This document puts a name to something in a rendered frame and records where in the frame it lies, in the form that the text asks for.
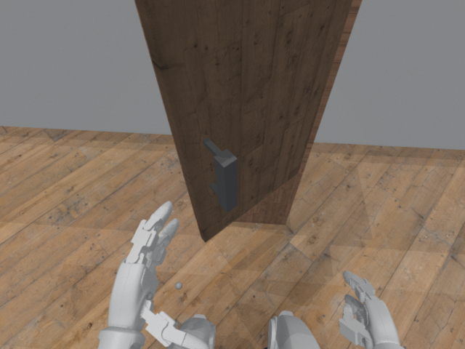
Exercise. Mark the robot left thigh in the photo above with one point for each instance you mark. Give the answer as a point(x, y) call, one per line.
point(201, 328)

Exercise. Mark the left robot hand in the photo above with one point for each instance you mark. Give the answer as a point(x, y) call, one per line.
point(136, 277)

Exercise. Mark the cupboard door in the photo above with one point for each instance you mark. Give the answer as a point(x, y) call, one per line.
point(250, 76)

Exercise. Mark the robot thigh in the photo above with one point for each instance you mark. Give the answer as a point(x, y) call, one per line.
point(201, 328)
point(290, 332)

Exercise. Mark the robot left forearm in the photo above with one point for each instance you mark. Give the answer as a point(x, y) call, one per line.
point(120, 338)

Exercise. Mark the right robot hand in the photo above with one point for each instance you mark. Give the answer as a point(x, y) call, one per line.
point(374, 324)

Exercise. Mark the robot right thigh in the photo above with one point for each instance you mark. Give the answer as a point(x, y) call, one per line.
point(290, 332)

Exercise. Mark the handle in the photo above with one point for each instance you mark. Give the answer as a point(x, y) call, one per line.
point(226, 170)

